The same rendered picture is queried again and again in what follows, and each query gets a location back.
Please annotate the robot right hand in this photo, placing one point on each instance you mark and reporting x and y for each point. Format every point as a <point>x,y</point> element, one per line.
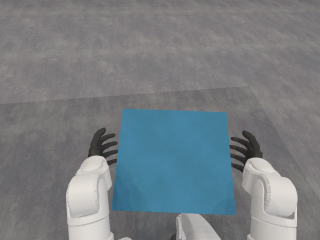
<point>253,150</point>

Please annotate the carton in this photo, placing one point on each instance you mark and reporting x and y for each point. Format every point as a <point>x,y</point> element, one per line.
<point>174,161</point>

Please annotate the right robot thigh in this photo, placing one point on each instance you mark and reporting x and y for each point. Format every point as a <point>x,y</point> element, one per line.
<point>192,226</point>

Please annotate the robot left forearm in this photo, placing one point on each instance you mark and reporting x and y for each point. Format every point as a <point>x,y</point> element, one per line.
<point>87,201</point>

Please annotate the robot left hand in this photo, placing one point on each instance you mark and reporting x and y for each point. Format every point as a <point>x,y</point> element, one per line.
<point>96,147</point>

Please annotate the robot right forearm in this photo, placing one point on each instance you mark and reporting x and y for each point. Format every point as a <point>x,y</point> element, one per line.
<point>273,202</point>

